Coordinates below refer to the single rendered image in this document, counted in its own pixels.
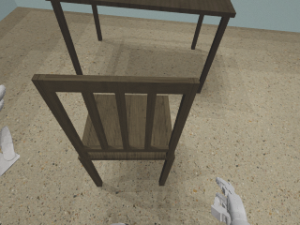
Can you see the right robot hand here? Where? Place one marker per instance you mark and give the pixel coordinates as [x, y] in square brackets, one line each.
[232, 207]

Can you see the chair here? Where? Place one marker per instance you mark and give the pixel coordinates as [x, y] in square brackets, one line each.
[122, 127]

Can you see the table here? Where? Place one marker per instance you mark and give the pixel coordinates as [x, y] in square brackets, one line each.
[218, 8]

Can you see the left robot hand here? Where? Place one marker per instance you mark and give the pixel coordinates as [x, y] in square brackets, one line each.
[9, 157]

